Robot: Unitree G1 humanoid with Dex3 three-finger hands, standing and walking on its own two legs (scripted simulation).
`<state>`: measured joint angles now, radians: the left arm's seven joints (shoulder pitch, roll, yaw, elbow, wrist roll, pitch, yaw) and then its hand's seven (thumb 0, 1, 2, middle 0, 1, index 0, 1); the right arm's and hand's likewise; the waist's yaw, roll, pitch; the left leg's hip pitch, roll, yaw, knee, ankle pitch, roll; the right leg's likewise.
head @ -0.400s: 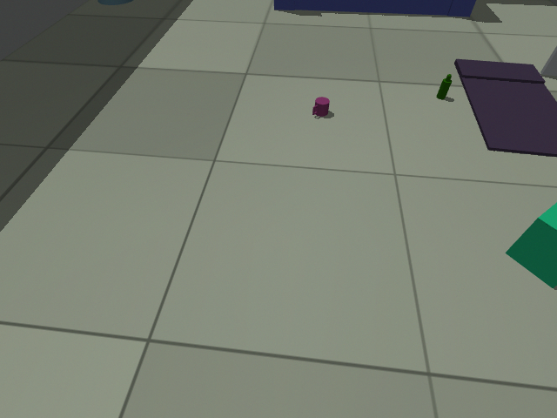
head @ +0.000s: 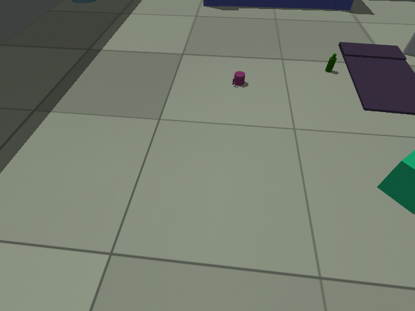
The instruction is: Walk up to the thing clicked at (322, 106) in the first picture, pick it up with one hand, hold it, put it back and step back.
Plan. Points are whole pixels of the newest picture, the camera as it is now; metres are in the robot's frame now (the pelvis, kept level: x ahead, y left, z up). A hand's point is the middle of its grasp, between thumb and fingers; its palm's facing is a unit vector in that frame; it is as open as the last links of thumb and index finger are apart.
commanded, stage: stand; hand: left
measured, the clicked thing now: (238, 79) +1.97 -0.22 -0.74
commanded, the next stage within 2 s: walk up in 0.72 s
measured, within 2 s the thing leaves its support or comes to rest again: neither
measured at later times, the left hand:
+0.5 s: hand out of the picture +0.07 +0.25 -0.16, palm faces -0.02 -0.94 -0.33, open 7.4 cm
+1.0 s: hand (105, 297) +0.17 +0.24 -0.13, palm faces -0.14 -0.91 -0.39, open 7.4 cm
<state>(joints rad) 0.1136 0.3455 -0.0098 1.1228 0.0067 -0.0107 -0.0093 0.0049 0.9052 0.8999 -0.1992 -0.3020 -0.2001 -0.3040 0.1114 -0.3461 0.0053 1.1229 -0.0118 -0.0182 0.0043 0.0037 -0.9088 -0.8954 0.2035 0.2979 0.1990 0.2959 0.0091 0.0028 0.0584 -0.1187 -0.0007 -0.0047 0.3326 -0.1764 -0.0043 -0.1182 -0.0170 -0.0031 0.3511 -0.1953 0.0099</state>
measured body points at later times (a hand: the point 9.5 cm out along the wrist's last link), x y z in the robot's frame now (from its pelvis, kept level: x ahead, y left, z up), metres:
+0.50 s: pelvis +0.00 +0.00 +0.00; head +0.02 +0.00 +0.45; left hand +0.07 +0.30 -0.13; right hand +0.08 -0.30 -0.13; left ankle +0.00 +0.12 -0.75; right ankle +0.00 -0.12 -0.75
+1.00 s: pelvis +0.06 -0.05 -0.01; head +0.05 -0.06 +0.44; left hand +0.18 +0.29 -0.10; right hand +0.07 -0.40 -0.12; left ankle +0.00 +0.12 -0.75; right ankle +0.12 -0.21 -0.72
